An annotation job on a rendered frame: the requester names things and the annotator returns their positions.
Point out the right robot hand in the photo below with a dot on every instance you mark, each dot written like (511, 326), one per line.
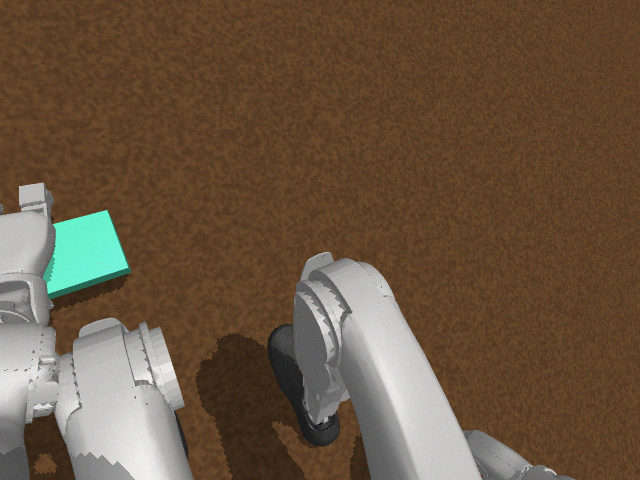
(495, 460)

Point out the carton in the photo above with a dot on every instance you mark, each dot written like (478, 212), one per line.
(87, 252)

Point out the right robot foot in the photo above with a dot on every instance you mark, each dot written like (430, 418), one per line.
(290, 379)

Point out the left robot hand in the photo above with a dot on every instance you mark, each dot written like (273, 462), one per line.
(27, 238)

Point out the left robot arm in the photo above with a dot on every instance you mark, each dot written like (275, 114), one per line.
(29, 366)

